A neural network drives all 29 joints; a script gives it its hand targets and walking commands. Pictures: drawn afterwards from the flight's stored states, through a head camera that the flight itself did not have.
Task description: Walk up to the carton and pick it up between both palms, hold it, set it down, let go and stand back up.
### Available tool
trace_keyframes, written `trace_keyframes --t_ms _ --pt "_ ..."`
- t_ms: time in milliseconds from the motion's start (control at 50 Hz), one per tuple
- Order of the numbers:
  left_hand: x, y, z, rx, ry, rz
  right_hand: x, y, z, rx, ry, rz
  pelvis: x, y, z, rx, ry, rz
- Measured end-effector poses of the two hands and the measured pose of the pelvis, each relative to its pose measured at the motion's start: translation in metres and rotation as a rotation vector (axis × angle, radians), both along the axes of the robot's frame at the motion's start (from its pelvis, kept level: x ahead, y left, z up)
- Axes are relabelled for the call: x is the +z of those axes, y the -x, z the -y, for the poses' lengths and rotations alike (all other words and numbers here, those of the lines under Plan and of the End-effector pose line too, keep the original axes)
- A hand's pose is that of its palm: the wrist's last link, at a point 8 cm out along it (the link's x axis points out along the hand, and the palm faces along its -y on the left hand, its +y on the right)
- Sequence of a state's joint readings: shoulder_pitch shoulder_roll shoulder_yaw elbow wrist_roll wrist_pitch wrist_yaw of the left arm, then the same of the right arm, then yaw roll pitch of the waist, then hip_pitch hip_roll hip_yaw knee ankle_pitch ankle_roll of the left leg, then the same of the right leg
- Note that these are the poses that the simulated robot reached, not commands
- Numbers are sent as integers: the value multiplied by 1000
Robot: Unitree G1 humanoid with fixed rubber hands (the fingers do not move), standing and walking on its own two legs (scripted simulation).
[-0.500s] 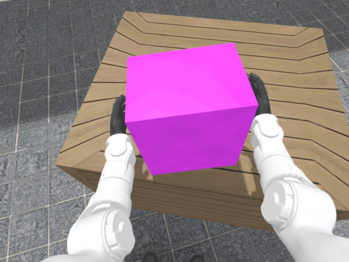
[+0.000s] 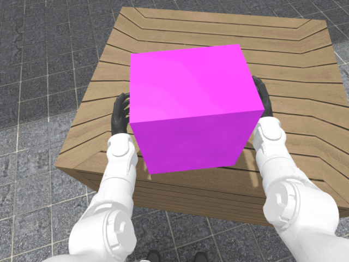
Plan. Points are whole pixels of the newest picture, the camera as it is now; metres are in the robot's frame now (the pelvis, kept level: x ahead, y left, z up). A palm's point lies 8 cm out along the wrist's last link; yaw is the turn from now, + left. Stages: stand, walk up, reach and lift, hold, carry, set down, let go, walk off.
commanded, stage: set down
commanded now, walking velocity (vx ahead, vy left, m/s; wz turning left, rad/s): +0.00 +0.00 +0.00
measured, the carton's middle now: (189, 116) +0.45 +0.03 +0.00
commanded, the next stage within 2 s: none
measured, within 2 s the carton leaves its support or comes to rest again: rests again in 0.38 s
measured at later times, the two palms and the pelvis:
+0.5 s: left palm (120, 127) +0.39 +0.18 +0.01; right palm (259, 110) +0.46 -0.14 +0.03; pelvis -0.01 +0.00 +0.00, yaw +0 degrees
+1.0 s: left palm (117, 127) +0.39 +0.19 +0.00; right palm (254, 107) +0.48 -0.13 +0.02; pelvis -0.01 +0.00 -0.02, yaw +0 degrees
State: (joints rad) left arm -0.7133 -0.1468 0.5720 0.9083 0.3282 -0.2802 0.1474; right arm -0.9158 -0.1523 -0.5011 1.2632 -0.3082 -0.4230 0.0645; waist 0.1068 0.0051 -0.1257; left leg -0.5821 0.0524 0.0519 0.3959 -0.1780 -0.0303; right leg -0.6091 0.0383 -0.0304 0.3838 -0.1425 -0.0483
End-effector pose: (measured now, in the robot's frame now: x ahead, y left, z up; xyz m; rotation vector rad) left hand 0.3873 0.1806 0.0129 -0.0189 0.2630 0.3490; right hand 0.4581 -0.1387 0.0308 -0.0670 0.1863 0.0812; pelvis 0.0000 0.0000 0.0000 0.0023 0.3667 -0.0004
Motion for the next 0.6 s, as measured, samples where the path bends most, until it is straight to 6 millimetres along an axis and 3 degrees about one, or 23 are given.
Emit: trace_keyframes --t_ms 600 --pt "-4 -8 -5 -2 -2 -24 -3 -7 -4 8 19 -56 -5 7 -1 -5 5 -31"
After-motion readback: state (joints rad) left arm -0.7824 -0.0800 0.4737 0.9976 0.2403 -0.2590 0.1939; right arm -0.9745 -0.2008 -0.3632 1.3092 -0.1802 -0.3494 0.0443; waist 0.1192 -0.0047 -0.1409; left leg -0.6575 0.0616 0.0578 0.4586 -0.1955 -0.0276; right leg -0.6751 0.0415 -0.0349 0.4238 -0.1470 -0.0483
